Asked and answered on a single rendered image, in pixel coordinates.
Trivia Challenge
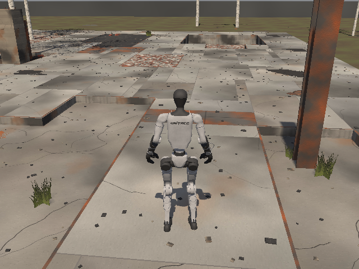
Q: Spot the robot right forearm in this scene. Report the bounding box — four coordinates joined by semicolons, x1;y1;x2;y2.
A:
201;136;211;155

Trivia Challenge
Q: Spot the robot left forearm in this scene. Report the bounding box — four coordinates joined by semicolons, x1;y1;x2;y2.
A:
147;135;158;155

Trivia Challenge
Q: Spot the left robot thigh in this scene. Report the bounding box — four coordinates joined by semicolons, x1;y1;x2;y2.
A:
160;156;173;196

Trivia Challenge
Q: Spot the right robot hand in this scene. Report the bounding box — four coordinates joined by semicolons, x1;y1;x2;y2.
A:
200;153;213;164

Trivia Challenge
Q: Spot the left robot shin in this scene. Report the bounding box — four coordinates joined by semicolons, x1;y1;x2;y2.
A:
163;186;172;224

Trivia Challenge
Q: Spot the left robot hand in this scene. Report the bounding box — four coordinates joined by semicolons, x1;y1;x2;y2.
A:
146;153;159;164

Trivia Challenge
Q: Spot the robot left upper arm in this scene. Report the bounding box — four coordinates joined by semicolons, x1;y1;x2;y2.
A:
153;113;168;144

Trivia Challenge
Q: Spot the robot right upper arm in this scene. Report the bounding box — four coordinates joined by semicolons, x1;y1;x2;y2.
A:
192;113;207;144

